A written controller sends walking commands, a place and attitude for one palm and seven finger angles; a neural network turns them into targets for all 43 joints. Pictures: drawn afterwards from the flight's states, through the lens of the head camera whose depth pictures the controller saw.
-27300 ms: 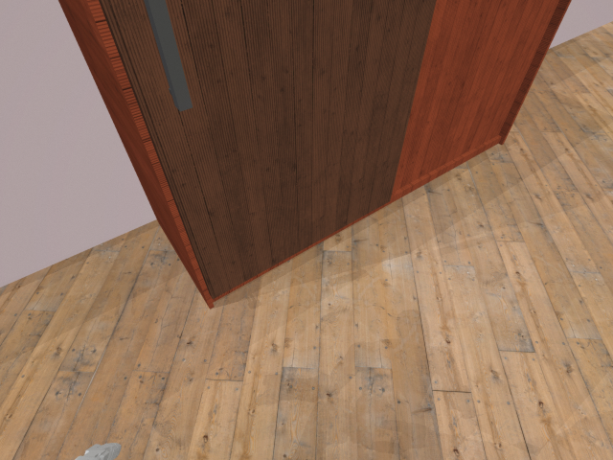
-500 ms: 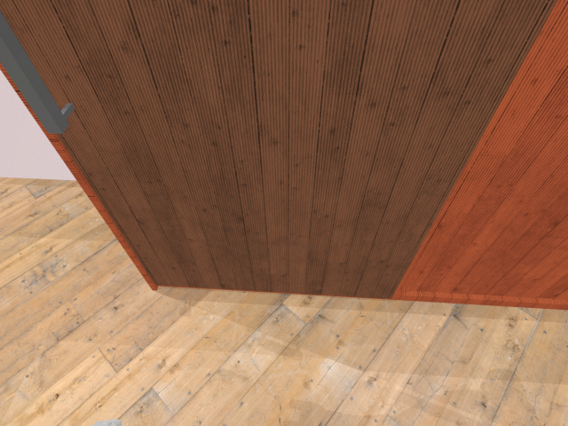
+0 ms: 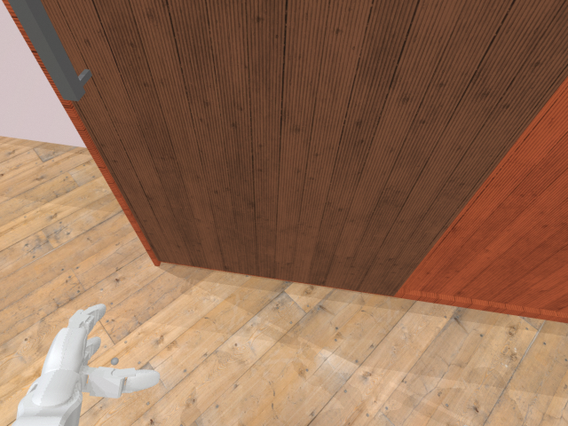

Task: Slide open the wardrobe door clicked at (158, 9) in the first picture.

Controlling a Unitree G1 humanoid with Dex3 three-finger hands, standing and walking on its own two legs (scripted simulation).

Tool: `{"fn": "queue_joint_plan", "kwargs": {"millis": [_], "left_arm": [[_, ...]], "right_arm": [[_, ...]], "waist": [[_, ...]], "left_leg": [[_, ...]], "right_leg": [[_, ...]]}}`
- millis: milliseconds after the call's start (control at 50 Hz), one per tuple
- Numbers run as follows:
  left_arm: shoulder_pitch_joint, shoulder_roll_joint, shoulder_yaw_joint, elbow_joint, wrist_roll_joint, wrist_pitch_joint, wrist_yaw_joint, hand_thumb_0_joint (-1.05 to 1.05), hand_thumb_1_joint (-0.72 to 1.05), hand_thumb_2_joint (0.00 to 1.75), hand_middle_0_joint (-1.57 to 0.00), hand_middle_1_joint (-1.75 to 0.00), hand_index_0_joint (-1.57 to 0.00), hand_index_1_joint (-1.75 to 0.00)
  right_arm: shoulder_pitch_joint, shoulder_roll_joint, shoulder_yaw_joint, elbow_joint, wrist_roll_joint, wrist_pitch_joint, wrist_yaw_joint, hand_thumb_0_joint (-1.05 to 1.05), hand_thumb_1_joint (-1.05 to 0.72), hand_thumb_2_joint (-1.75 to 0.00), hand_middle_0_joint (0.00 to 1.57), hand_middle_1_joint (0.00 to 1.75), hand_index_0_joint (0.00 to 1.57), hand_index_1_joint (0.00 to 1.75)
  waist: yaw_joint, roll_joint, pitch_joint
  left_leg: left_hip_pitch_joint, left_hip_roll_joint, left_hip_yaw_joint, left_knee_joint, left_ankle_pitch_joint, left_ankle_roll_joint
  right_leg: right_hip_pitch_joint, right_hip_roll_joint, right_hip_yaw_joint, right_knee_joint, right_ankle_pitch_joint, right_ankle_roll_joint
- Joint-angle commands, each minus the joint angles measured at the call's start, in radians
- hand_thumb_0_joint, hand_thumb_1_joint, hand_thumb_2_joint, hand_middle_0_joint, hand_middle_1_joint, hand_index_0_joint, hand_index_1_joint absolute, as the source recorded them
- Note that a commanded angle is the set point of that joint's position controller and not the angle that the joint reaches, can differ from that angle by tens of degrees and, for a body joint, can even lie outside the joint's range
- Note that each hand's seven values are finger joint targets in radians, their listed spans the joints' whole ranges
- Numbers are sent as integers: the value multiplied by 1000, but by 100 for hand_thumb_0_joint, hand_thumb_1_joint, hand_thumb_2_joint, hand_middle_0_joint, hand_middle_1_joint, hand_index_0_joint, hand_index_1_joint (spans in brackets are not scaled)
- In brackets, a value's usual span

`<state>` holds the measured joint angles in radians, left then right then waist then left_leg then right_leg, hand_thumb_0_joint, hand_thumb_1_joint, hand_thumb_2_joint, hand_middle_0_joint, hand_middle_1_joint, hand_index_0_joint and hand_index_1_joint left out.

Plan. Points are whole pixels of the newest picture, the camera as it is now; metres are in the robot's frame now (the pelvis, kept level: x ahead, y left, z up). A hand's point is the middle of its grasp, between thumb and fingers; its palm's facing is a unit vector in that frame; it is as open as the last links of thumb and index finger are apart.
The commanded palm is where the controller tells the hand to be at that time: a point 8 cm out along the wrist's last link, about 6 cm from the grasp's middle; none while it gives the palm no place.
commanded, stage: step back with the hand held close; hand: left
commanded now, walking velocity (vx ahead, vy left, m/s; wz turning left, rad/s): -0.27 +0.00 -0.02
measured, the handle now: out of the picture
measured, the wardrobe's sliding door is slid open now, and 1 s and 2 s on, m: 0.00 0.00 0.00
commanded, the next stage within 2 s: stop stepping back and stand still in 0.84 s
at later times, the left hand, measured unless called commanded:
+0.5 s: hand (8, 418) +0.10 +0.25 +0.13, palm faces +0.29 -0.83 -0.48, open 7.5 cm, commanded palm +0.06 +0.29 +0.17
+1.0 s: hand out of the picture +0.03 +0.21 +0.17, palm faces +0.24 -0.79 -0.56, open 7.4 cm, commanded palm -0.04 +0.26 +0.17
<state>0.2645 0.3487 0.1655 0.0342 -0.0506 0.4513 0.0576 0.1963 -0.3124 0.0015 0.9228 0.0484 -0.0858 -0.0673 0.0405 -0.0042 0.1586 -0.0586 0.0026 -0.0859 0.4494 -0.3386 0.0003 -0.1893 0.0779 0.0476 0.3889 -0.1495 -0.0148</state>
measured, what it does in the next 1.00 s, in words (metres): walks backwards: right foot, then left foot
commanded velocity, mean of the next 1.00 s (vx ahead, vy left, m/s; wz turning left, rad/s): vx -0.26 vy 0.00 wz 0.05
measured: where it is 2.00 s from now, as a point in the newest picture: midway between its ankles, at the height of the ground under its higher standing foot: outside the picture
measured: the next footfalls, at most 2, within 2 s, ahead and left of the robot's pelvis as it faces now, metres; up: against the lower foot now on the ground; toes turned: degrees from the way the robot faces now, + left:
right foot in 0.66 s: -0.13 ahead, -0.10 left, +0.00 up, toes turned -6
left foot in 1.00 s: -0.14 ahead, +0.12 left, +0.00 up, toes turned -3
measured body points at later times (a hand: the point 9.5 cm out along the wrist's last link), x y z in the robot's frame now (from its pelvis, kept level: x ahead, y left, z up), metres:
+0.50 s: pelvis -0.08 +0.01 -0.01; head -0.03 +0.04 +0.43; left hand +0.08 +0.29 +0.16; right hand +0.06 -0.22 -0.10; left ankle -0.08 +0.14 -0.74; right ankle -0.06 -0.10 -0.70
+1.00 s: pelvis -0.20 -0.01 -0.01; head -0.16 -0.01 +0.44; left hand +0.01 +0.25 +0.20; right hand -0.06 -0.28 -0.09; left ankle -0.18 +0.12 -0.74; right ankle -0.17 -0.10 -0.74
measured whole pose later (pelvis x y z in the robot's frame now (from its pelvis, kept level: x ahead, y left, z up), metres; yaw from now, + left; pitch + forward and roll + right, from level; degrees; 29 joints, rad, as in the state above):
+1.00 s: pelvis -0.20 -0.01 -0.01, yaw -4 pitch +1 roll +0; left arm 0.63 0.48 0.43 -0.65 -0.02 -0.19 0.16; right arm 0.17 -0.24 -0.02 0.58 0.00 -0.02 -0.09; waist -0.04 -0.02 0.07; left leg -0.29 0.03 0.01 0.51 -0.21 -0.01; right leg -0.33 0.04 -0.05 0.53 -0.21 -0.05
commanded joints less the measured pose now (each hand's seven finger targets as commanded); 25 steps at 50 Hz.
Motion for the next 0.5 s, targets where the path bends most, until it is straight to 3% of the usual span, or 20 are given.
{"fn": "queue_joint_plan", "kwargs": {"millis": [0,20,40,60,80,100,120,140,180,220,260,280,320,340,360,380,400,420,460,480], "left_arm": [[-24,471,383,-1407,-26,-424,127,0,90,90,-20,-30,-20,-30],[96,369,385,-1393,-12,-493,128,0,90,90,-20,-30,-20,-30],[326,273,407,-1144,-5,-554,109,0,90,90,-20,-30,-20,-30],[468,174,409,-848,10,-580,88,0,90,90,-20,-30,-20,-30],[569,47,386,-503,1,-576,67,0,90,90,-20,-30,-20,-30],[421,62,360,-394,0,-593,41,0,90,90,-20,-30,-20,-30],[274,90,348,-344,-8,-619,21,0,90,90,-20,-30,-20,-30],[202,125,349,-251,-11,-634,10,0,90,90,-20,-30,-20,-30],[164,160,335,-191,-10,-652,-7,0,90,90,-20,-30,-20,-30],[173,193,317,-307,-4,-677,-23,0,90,90,-20,-30,-20,-30],[228,222,333,-560,0,-690,-16,0,90,90,-20,-30,-20,-30],[222,285,357,-751,9,-692,-1,0,90,90,-20,-30,-20,-30],[244,296,367,-983,11,-680,37,0,90,90,-20,-30,-20,-30],[204,325,391,-1091,16,-687,59,0,90,90,-20,-30,-20,-30],[188,342,414,-1165,22,-708,77,0,90,90,-20,-30,-20,-30],[143,391,466,-1221,48,-723,106,0,90,90,-20,-30,-20,-30],[221,318,443,-1146,49,-717,114,0,90,90,-20,-30,-20,-30],[222,281,414,-1122,40,-711,116,0,90,90,-20,-30,-20,-30],[208,220,365,-1032,22,-700,120,0,90,90,-20,-30,-20,-30],[170,197,340,-1006,26,-706,115,0,90,90,-20,-30,-20,-30]], "right_arm": [[-100,-14,-9,-369,34,-161,33,0,-90,-90,20,30,20,30],[-124,-7,-31,-451,28,-165,47,0,-90,-90,20,30,20,30],[-103,14,-48,-443,2,-152,59,0,-90,-90,20,30,20,30],[-98,16,-67,-429,-15,-120,70,0,-90,-90,20,30,20,30],[-59,24,-99,-394,-10,-84,78,0,-90,-90,20,30,20,30],[-68,2,-100,-390,3,-42,81,0,-90,-90,20,30,20,30],[-83,-3,-101,-391,23,-23,75,0,-90,-90,20,30,20,30],[-77,1,-98,-392,43,-18,64,0,-90,-90,20,30,20,30],[-48,6,-102,-406,52,-12,59,0,-90,-90,20,30,20,30],[-58,11,-99,-453,39,4,67,0,-90,-90,20,30,20,30],[-84,24,-75,-517,7,23,61,0,-90,-90,20,30,20,30],[-82,2,-55,-550,-8,32,57,0,-90,-90,20,30,20,30],[-58,2,-12,-579,-29,37,35,0,-90,-90,20,30,20,30],[-41,0,-9,-566,-44,23,22,0,-90,-90,20,30,20,30],[-56,-26,-25,-567,-65,-3,9,0,-90,-90,20,30,20,30],[-77,-39,-32,-568,-64,-40,-7,0,-90,-90,20,30,20,30],[-70,7,-36,-539,-64,-76,-10,0,-90,-90,20,30,20,30],[-59,4,-45,-521,-63,-101,-8,0,-90,-90,20,30,20,30],[-28,4,-58,-457,-57,-136,2,0,-90,-90,20,30,20,30],[-17,5,-66,-432,-46,-151,10,0,-90,-90,20,30,20,30]], "waist": [[7,337,-419],[-9,328,-443],[-13,261,-420],[-38,215,-356],[-51,147,-279],[-74,77,-177],[-75,-42,-85],[-73,-164,-36],[-71,-370,-54],[-57,-451,-107],[-42,-378,-141],[-30,-249,-200],[-50,-109,-325],[-58,-21,-361],[-36,209,-361],[-12,426,-376],[-17,461,-332],[-26,416,-265],[-31,331,-201],[-38,275,-212]], "left_leg": [[1,31,-37,140,680,-45],[3,62,-31,127,717,-33],[-77,108,-32,75,634,-2],[-154,134,-31,25,606,12],[-162,153,-6,16,697,6],[-226,179,-1,20,695,4],[-289,175,-23,28,596,18],[-315,150,-32,50,398,34],[-219,27,14,197,71,27],[-226,-22,8,407,-175,25],[-235,-22,10,432,-246,22],[-236,-17,31,363,-245,19],[-206,-21,99,122,-184,26],[-149,-6,96,-45,-75,38],[-152,121,-83,-129,6,89],[-218,284,-167,-158,182,126],[-372,341,-155,-232,144,156],[-399,335,-130,-223,181,166],[-172,259,-33,-95,572,131],[-57,258,-12,-49,689,112]], "right_leg": [[165,-106,46,129,445,-30],[132,-99,28,185,400,-20],[112,-85,21,210,216,-9],[85,-54,17,232,178,3],[32,-40,-11,223,201,13],[4,-48,-2,235,213,13],[-28,-65,20,223,210,4],[-76,-88,53,178,194,-5],[-195,-188,174,-34,157,-48],[-254,-280,275,-135,-60,-87],[-248,-302,312,-147,-155,-111],[-184,-300,313,-117,-82,-114],[-66,-254,231,-39,14,-62],[-52,-221,185,58,29,-26],[-95,-126,123,222,-13,15],[-68,-49,-5,420,-108,60],[-30,-32,-30,648,-277,68],[-63,-31,-18,747,-306,60],[-221,-33,-56,645,-340,59],[-254,-31,-83,558,-331,60]]}}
